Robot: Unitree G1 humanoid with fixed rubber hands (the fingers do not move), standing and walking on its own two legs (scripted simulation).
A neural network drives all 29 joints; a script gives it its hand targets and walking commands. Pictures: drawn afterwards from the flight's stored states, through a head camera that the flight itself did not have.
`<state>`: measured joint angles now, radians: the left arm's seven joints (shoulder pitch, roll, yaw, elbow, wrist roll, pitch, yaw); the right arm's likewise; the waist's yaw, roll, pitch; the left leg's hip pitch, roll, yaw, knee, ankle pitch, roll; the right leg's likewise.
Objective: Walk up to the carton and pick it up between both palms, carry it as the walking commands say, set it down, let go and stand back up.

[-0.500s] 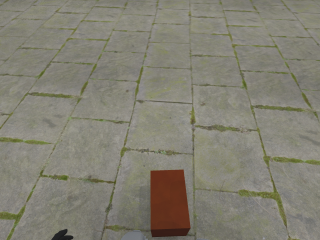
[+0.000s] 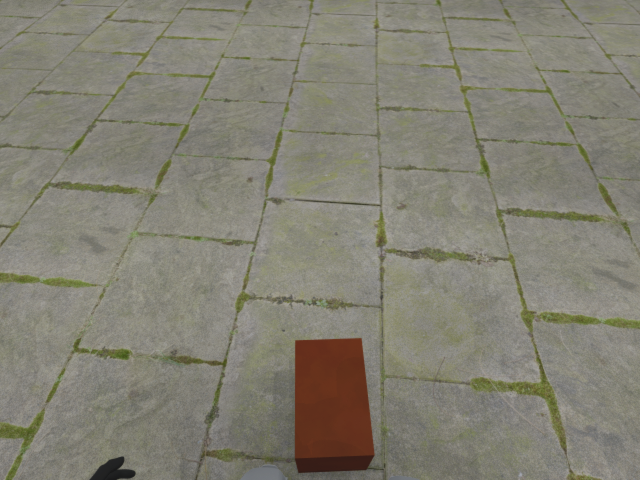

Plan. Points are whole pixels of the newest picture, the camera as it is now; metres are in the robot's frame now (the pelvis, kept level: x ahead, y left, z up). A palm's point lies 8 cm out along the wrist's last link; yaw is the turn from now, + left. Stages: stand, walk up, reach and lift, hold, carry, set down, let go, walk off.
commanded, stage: walk up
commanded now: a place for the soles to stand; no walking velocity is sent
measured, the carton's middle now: (330, 404) +0.40 +0.00 -0.63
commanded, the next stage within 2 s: none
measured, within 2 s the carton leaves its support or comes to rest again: neither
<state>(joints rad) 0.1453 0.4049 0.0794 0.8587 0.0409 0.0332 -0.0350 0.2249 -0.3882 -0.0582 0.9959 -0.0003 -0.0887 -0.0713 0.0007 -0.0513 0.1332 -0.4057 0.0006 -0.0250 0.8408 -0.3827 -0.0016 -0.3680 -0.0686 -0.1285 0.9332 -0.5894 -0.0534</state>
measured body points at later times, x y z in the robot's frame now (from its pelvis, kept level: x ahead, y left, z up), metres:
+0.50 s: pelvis +0.01 -0.01 +0.00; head +0.04 +0.01 +0.45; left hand +0.12 +0.31 -0.12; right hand +0.07 -0.34 -0.10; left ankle +0.06 +0.14 -0.70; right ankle +0.00 -0.09 -0.69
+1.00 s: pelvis +0.02 -0.02 +0.00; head +0.04 -0.02 +0.44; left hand +0.13 +0.30 -0.11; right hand +0.09 -0.35 -0.11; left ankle +0.07 +0.13 -0.69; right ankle +0.03 -0.10 -0.70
